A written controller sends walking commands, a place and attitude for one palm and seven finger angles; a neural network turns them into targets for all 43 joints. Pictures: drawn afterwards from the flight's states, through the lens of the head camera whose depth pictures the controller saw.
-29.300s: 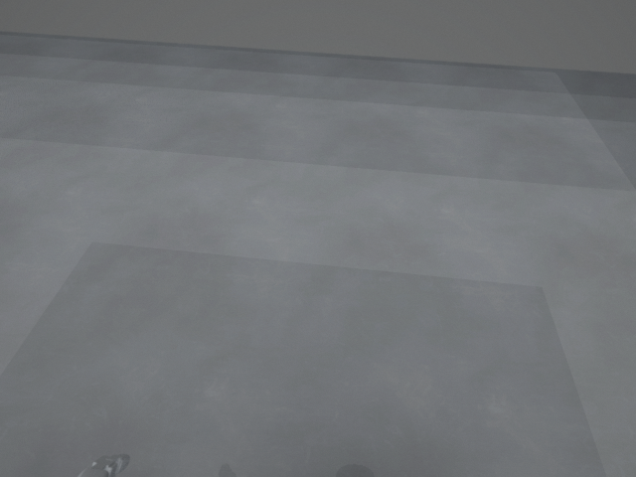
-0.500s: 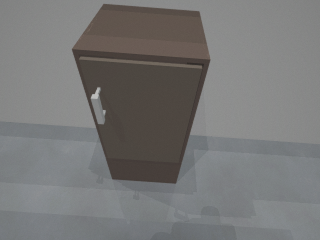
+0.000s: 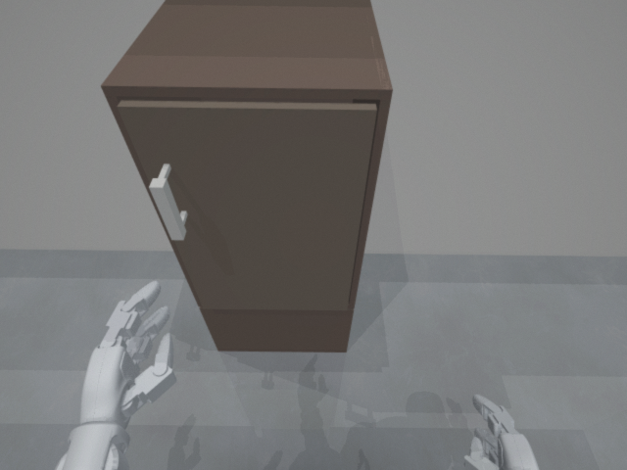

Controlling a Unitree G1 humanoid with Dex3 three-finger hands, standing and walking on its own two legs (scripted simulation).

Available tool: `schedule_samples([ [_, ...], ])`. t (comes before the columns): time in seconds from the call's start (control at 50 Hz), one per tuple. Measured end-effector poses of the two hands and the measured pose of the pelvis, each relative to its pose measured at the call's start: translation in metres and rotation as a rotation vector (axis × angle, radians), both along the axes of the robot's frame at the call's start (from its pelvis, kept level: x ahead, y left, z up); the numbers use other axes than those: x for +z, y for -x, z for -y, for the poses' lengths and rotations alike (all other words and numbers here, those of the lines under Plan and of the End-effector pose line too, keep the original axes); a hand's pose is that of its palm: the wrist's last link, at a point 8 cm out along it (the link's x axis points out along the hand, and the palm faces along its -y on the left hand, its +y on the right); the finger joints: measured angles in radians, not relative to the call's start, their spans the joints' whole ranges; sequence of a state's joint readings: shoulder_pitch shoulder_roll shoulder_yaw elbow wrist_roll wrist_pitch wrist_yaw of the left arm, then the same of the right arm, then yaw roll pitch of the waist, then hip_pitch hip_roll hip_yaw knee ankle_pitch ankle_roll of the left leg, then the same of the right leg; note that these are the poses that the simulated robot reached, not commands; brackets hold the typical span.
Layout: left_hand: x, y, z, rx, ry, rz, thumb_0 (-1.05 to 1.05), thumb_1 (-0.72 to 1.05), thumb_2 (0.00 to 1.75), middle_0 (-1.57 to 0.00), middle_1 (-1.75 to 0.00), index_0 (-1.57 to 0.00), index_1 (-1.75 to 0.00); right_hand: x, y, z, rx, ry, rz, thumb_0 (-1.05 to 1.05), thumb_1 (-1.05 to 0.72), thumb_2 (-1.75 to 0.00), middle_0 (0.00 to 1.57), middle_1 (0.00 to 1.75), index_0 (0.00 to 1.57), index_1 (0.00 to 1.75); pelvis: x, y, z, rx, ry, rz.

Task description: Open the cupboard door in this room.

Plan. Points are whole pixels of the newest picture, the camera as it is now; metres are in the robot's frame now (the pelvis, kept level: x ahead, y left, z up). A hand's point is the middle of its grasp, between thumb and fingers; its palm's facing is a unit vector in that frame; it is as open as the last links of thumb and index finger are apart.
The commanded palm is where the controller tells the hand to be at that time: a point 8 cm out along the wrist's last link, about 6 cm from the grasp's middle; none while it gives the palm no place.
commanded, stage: raise the hand with hooked fingers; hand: left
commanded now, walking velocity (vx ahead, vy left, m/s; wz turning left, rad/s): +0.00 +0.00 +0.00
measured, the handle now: (172, 202) +0.54 +0.27 +0.00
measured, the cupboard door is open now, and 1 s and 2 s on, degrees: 0 0 0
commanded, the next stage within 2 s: move the hooked fingers beside the handle in 1.84 s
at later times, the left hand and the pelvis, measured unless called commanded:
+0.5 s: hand (162, 409) +0.21 +0.20 -0.02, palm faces -0.08 -1.00 -0.01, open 10.6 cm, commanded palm +0.17 +0.27 -0.01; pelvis -0.04 -0.02 -0.06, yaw +0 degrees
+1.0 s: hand (87, 385) +0.22 +0.28 +0.02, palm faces +0.06 -1.00 -0.07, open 13.5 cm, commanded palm +0.20 +0.33 +0.01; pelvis -0.04 +0.03 -0.04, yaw +0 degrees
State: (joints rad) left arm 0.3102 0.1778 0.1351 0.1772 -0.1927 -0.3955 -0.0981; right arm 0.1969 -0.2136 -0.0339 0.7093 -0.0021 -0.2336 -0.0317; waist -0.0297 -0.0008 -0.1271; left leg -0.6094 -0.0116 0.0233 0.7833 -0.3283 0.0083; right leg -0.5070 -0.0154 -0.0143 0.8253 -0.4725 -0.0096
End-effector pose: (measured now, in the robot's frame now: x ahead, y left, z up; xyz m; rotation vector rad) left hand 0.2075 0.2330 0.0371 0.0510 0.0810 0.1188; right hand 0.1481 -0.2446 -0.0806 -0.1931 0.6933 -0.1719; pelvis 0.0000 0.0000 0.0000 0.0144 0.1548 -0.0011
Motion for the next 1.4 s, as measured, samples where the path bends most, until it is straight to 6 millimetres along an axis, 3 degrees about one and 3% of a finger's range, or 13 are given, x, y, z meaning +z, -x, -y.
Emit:
schedule_samples([
  [0.08, -0.039, 0.024, 0.009, -0.142, 0.032, 0.036, 0.00, 0.70, 0.81, -0.21, -0.43, -0.21, -0.43, 0.003, -0.036, 0.014, 0.061, 0.047, 0.116, 0.01, -0.90, -0.90, 0.20, 0.30, 0.20, 0.30, -0.028, 0.009, 0.010, -0.003, 0.002, -0.062],
  [0.16, -0.085, 0.068, -0.001, -0.080, 0.084, -0.105, 0.00, 0.61, 0.78, -0.22, -0.49, -0.22, -0.49, -0.001, -0.061, 0.022, 0.106, 0.097, 0.178, 0.01, -0.90, -0.90, 0.20, 0.30, 0.20, 0.30, -0.052, 0.015, 0.017, 0.008, 0.013, -0.099],
  [0.24, -0.078, 0.091, -0.017, 0.037, 0.030, -0.042, 0.01, 0.51, 0.74, -0.23, -0.55, -0.23, -0.54, -0.018, -0.068, 0.017, 0.135, 0.115, 0.175, 0.01, -0.90, -0.90, 0.20, 0.30, 0.20, 0.30, -0.067, 0.019, 0.022, 0.024, 0.038, -0.108],
  [0.3, -0.054, 0.082, -0.021, 0.017, -0.037, 0.116, 0.01, 0.44, 0.71, -0.23, -0.59, -0.23, -0.59, -0.037, -0.059, 0.007, 0.152, 0.097, 0.136, 0.01, -0.90, -0.90, 0.20, 0.29, 0.20, 0.30, -0.075, 0.024, 0.024, 0.036, 0.058, -0.111],
  [0.36, -0.040, 0.057, -0.015, -0.099, -0.061, 0.189, 0.01, 0.37, 0.68, -0.23, -0.64, -0.23, -0.63, -0.056, -0.040, -0.004, 0.144, 0.054, 0.086, 0.01, -0.90, -0.90, 0.20, 0.30, 0.20, 0.30, -0.078, 0.032, 0.024, 0.039, 0.072, -0.110],
  [0.46, -0.053, 0.019, -0.013, -0.233, 0.018, -0.011, 0.01, 0.26, 0.63, -0.24, -0.71, -0.24, -0.71, -0.069, 0.009, -0.011, 0.049, -0.021, -0.020, 0.01, -0.90, -0.90, 0.20, 0.30, 0.21, 0.30, -0.069, 0.038, 0.019, 0.019, 0.061, -0.107],
  [0.54, -0.052, 0.018, -0.031, -0.129, 0.058, -0.092, 0.01, 0.17, 0.59, -0.25, -0.77, -0.25, -0.77, -0.062, 0.044, -0.006, -0.032, -0.019, -0.085, 0.01, -0.90, -0.90, 0.20, 0.30, 0.21, 0.30, -0.056, 0.034, 0.011, -0.004, 0.048, -0.103],
  [0.64, -0.033, 0.027, -0.057, -0.019, -0.016, 0.035, 0.00, 0.05, 0.54, -0.26, -0.85, -0.26, -0.84, -0.056, 0.068, 0.005, -0.053, 0.045, -0.136, 0.01, -0.90, -0.90, 0.20, 0.30, 0.21, 0.30, -0.052, 0.033, 0.000, -0.007, 0.054, -0.106],
  [0.82, -0.052, 0.019, -0.066, -0.154, 0.019, 0.011, 0.00, -0.16, 0.45, -0.27, -0.98, -0.27, -0.98, -0.040, 0.055, 0.000, -0.030, 0.120, -0.078, 0.01, -0.90, -0.90, 0.20, 0.30, 0.20, 0.30, -0.054, 0.040, -0.020, 0.003, 0.077, -0.101],
  [0.98, -0.019, 0.011, -0.094, -0.071, -0.019, 0.105, -0.01, -0.35, 0.37, -0.29, -1.10, -0.29, -1.10, -0.015, 0.024, -0.034, 0.054, 0.092, 0.022, 0.01, -0.90, -0.90, 0.20, 0.30, 0.20, 0.30, -0.043, 0.038, -0.031, 0.012, 0.088, -0.075],
  [1.1, -0.025, 0.003, -0.109, -0.084, -0.008, 0.022, -0.01, -0.45, 0.33, -0.29, -1.16, -0.29, -1.16, -0.013, 0.015, -0.050, 0.098, 0.068, 0.025, 0.01, -0.90, -0.90, 0.20, 0.30, 0.21, 0.30, -0.039, 0.037, -0.035, 0.020, 0.092, -0.068],
  [1.22, -0.019, -0.006, -0.116, -0.090, -0.007, 0.035, -0.01, -0.48, 0.31, -0.30, -1.19, -0.29, -1.19, -0.014, 0.020, -0.048, 0.097, 0.079, -0.011, 0.01, -0.90, -0.90, 0.20, 0.30, 0.21, 0.30, -0.036, 0.034, -0.034, 0.017, 0.090, -0.062],
  [1.4, -0.006, -0.031, -0.126, -0.090, -0.013, 0.046, -0.01, -0.50, 0.30, -0.30, -1.20, -0.30, -1.20, -0.020, 0.039, -0.025, 0.052, 0.096, -0.091, 0.01, -0.90, -0.90, 0.20, 0.30, 0.21, 0.30, -0.033, 0.030, -0.026, 0.015, 0.084, -0.065],
])
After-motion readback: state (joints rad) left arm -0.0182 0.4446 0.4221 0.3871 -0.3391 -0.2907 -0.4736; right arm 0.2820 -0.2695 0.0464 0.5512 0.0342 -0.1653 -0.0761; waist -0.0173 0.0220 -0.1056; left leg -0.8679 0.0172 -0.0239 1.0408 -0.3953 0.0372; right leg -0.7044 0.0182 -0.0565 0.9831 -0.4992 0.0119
